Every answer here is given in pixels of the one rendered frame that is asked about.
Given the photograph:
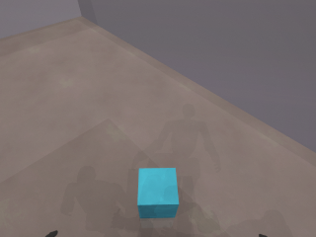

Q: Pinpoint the carton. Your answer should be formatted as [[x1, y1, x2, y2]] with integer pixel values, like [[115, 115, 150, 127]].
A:
[[137, 168, 179, 218]]

